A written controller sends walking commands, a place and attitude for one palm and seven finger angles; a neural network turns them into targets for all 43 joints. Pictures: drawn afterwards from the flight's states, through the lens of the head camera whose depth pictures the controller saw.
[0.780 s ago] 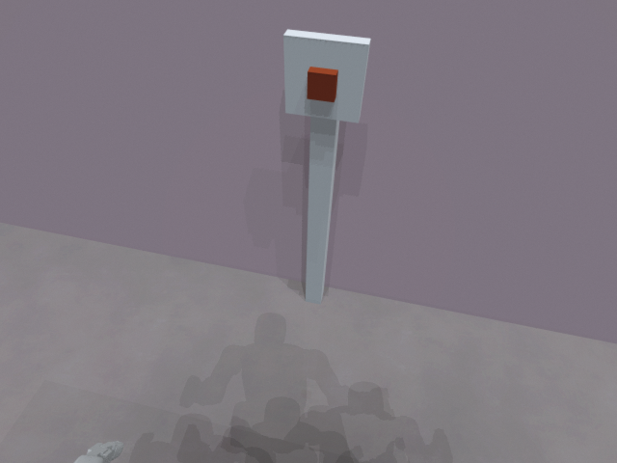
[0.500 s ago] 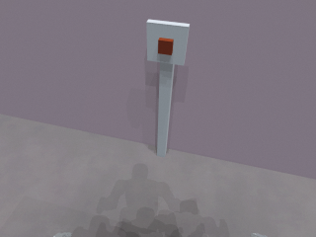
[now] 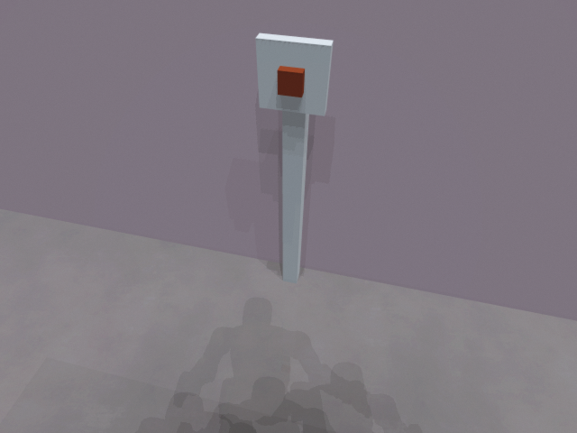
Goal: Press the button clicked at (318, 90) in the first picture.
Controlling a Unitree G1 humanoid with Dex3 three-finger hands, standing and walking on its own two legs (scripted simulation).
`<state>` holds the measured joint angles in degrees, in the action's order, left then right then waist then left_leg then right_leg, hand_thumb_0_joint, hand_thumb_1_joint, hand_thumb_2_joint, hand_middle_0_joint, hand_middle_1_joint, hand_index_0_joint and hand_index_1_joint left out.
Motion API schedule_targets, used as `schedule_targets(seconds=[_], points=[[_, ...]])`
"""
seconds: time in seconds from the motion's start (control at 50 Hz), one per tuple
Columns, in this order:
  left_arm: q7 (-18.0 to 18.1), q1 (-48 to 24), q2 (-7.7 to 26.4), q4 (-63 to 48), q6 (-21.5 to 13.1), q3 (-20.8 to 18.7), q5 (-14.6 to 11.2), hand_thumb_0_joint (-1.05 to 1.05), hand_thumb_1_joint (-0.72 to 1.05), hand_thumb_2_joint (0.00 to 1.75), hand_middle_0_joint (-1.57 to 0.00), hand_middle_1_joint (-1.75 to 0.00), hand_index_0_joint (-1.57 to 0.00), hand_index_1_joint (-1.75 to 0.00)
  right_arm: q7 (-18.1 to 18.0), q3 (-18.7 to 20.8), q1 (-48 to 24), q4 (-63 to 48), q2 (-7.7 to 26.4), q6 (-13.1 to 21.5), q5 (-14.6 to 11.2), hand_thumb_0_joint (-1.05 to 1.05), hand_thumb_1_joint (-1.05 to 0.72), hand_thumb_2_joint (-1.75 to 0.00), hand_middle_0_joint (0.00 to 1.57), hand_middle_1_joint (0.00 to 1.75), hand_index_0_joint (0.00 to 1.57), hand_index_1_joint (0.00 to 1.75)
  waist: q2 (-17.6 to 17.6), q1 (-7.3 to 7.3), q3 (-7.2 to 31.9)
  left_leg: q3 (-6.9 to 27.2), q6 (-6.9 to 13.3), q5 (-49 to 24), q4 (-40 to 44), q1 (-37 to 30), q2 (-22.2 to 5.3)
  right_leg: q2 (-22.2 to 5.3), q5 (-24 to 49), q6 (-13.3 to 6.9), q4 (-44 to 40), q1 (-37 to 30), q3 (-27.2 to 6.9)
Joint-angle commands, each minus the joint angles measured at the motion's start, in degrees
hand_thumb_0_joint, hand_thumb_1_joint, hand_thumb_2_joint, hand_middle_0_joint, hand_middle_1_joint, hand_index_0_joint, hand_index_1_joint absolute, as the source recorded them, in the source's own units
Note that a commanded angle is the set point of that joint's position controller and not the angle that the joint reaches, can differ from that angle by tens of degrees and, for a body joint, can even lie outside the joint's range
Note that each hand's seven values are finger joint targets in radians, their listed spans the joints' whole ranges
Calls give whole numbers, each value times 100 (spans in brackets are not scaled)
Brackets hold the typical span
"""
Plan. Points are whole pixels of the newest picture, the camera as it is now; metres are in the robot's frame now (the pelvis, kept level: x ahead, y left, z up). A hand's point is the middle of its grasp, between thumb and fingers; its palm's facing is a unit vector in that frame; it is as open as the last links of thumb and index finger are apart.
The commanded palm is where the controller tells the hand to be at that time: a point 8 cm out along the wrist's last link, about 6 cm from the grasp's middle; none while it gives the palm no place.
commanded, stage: stand and wait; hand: left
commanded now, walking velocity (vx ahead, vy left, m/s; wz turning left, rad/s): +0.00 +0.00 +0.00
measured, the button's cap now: (291, 81) +0.79 +0.04 +0.11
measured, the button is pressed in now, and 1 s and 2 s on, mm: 0 0 0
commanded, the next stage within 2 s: look at it before walking up in 0.04 s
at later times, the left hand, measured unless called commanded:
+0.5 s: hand out of the picture +0.07 +0.23 -0.16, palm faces -0.02 -0.95 -0.31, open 7.4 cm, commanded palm none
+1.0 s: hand out of the picture +0.08 +0.22 -0.16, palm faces -0.03 -0.95 -0.31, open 7.4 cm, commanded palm none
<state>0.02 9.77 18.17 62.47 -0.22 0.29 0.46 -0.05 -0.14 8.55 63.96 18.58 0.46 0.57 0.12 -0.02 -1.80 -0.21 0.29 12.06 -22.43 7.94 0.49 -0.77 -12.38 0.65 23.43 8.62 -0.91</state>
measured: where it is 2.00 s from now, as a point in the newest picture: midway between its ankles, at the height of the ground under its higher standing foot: outside the picture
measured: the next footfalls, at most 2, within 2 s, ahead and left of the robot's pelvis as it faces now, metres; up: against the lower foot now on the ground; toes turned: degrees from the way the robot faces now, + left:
left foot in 1.88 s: +0.30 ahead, +0.08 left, +0.00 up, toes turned -3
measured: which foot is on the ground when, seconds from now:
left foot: down 0.00-1.00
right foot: down 0.00-1.00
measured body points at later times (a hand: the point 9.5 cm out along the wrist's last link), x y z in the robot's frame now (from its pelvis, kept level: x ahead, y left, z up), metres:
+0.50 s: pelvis +0.00 -0.01 +0.00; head +0.01 -0.01 +0.45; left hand +0.07 +0.28 -0.14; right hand +0.06 -0.30 -0.14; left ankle +0.00 +0.12 -0.74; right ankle +0.01 -0.13 -0.74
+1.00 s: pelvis +0.01 -0.01 +0.00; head +0.01 -0.01 +0.45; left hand +0.08 +0.27 -0.14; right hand +0.08 -0.30 -0.14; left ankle +0.00 +0.12 -0.74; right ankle +0.01 -0.13 -0.74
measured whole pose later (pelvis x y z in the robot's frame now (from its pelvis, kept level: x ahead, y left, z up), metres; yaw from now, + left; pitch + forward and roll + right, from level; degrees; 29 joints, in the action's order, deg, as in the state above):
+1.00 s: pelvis +0.01 -0.01 +0.00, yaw -2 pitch -2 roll +0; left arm 0.4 9.6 17.4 61.9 0.1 -0.6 0.5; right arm -1.0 0.1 7.3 63.1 17.2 0.7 0.7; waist 0.1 0.6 -1.6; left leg -1.9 -0.9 13.0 -22.3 7.4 -1.3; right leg 1.1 -12.6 -0.4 23.6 9.1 -2.5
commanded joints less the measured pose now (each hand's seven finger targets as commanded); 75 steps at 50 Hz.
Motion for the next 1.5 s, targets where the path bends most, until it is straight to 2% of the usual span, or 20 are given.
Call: schedule_targets(seconds=[0.0, 0.22, 0.46, 0.62, 0.84, 0.9, 0.98, 1.16, 1.2, 1.22, 1.26, 1.3, 1.34, 1.36, 1.38, 1.4, 1.42, 1.44, 1.46, 1.48], points=[[88, -267, 1116, -349, -117, -226, 20, 0, 90, 90, -20, -30, -20, -30, -77, 203, -271, -337, 1048, 130, 0, 0, -90, -90, 20, 30, 20, 30, -50, 18, 98, 560, 124, -357, 516, 178, -670, -565, 278, -197, -470, 85, -516], [85, -296, 1082, -372, -123, -238, 25, 0, 90, 90, -20, -30, -20, -30, -74, 204, -230, -306, 1016, 136, 10, 0, -90, -90, 20, 30, 20, 30, -31, 15, 146, 548, 97, -324, 544, 143, -678, -551, 159, -198, -527, 133, -559], [86, -259, 1077, -341, -150, -244, 17, 0, 90, 90, -20, -30, -20, -30, -88, 198, -241, -274, 1001, 144, 3, 0, -90, -90, 20, 30, 20, 30, -23, 6, 302, 483, 69, -600, 483, -25, -703, -564, 570, -213, -520, 40, -584], [84, -226, 1057, -308, -136, -241, 21, 0, 90, 90, -20, -30, -20, -30, -98, 186, -243, -272, 983, 138, 0, 0, -90, -90, 20, 30, 20, 30, 32, 17, 211, 491, 71, -607, 516, -13, -712, -548, 556, -198, -544, 52, -556], [88, -233, 1066, -345, -141, -284, 16, 0, 90, 90, -20, -30, -20, -30, -138, 218, -228, -281, 1019, 157, 7, 0, -90, -90, 20, 30, 20, 30, -20, 1, 371, 344, 40, -1079, 393, -280, -781, -539, 1379, -252, -401, -19, -621], [95, -129, 891, -351, -78, -274, 23, 0, 90, 90, -20, -30, -20, -30, -151, 204, -104, -294, 785, 117, 8, 0, -90, -90, 20, 30, 20, 30, -32, 0, 349, 240, 12, -1057, 275, -245, -791, -524, 1504, -244, -285, 38, -662], [103, 55, 582, -364, 34, -227, 21, 0, 90, 90, -20, -30, -20, -30, -169, 162, 106, -330, 444, 38, 14, 0, -90, -90, 20, 30, 20, 30, -26, -14, 203, 96, -52, -793, 138, -85, -790, -471, 1379, -215, -140, 269, -763], [100, 245, 432, -622, 108, -310, 43, 0, 90, 90, -20, -30, -20, -30, -188, 271, 326, -524, 271, -12, 16, 0, -90, -90, 20, 30, 20, 30, 13, -18, 101, -21, -12, -183, -158, 168, -810, -359, 982, -288, 164, 696, -984], [58, 396, 332, -610, 107, -317, 68, 0, 90, 90, -20, -30, -20, -30, -151, 281, 456, -480, 251, -11, 49, 0, -90, -90, 20, 30, 20, 30, -28, 18, 127, 98, 62, 1152, 32, 262, -829, -180, -771, -297, 63, 727, -950], [26, 439, 288, -641, 116, -339, 83, 0, 90, 90, -20, -30, -20, -30, -129, 304, 505, -484, 261, -7, 73, 0, -90, -90, 20, 30, 20, 30, 11, 33, -34, 196, 121, 1925, 188, 430, -838, -96, -1658, -318, 20, 882, -957], [-22, 540, 207, -667, 116, -380, 110, 0, 90, 90, -20, -30, -20, -30, -104, 356, 567, -486, 280, -10, 100, 0, -90, -90, 20, 30, 20, 30, 231, 33, -347, 416, 250, 2719, 391, 604, -943, 74, -2224, -342, 191, 1238, -845], [-53, 682, 47, -661, 70, -383, 119, 0, 90, 90, -20, -30, -20, -30, -91, 403, 710, -460, 329, 8, 95, 0, -90, -90, 20, 30, 20, 30, 447, 39, -467, 770, 446, 3116, 627, 597, -1212, 245, -2101, -335, 719, 1452, -568], [-85, 796, -273, -623, 16, -375, 120, 0, 90, 90, -20, -30, -20, -30, -95, 467, 890, -404, 394, 59, 95, 0, -90, -90, 20, 30, 20, 30, 864, -1, -604, 1144, 682, 3297, 1013, 693, -1658, 379, -1309, -284, 1600, 1440, 14], [-103, 803, -402, -616, -6, -363, 117, 0, 90, 90, -20, -30, -20, -30, -98, 480, 932, -399, 404, 91, 92, 0, -90, -90, 20, 30, 20, 30, 919, 1, -572, 1190, 771, 3079, 1077, 670, -1821, 293, -1064, -251, 1737, 1347, 250], [-111, 914, -485, -588, -33, -361, 127, 0, 90, 90, -20, -30, -20, -30, -95, 489, 919, -385, 351, 112, 90, 0, -90, -90, 20, 30, 20, 30, 885, 52, -550, 1003, 755, 2795, 948, 736, -1788, 201, -947, -235, 1530, 1135, 316], [-115, 1123, -493, -498, -58, -377, 129, 0, 90, 90, -20, -30, -20, -30, -87, 477, 862, -383, 263, 107, 85, 0, -90, -90, 20, 30, 20, 30, 601, 164, -499, 705, 640, 2798, 666, 1129, -1636, 184, -887, -249, 1178, 566, 329], [-95, 1537, -453, -352, -101, -405, 139, 0, 90, 90, -20, -30, -20, -30, -82, 445, 766, -398, 123, 103, 83, 0, -90, -90, 20, 30, 20, 30, 263, 368, -567, 287, 445, 2710, -30, 1638, -1265, 123, -1038, -311, 630, -40, 83], [-30, 2006, -163, -207, -180, -462, 151, 0, 90, 90, -20, -30, -20, -30, -72, 378, 636, -502, -198, 116, 46, 0, -90, -90, 20, 30, 20, 30, -867, 574, -690, -293, 154, 2360, -1471, 2464, -646, -601, -1858, -634, -287, -489, -1416], [60, 2567, 306, -30, -235, -558, 109, 0, 90, 90, -20, -30, -20, -30, -32, 302, 369, -730, -471, 172, 27, 0, -90, -90, 20, 30, 20, 30, -1998, 717, -691, -788, 1, 2266, -2992, 3383, -196, -1780, -2008, -1128, -1396, -915, -3229], [113, 2690, 291, -1, -259, -527, 37, 0, 90, 90, -20, -30, -20, -30, -18, 359, 130, -792, -237, 186, 74, 0, -90, -90, 20, 30, 20, 30, -1333, 686, -756, -217, 57, 1911, -3675, 3340, -394, -1935, -1814, -1265, -1591, -578, -3465]])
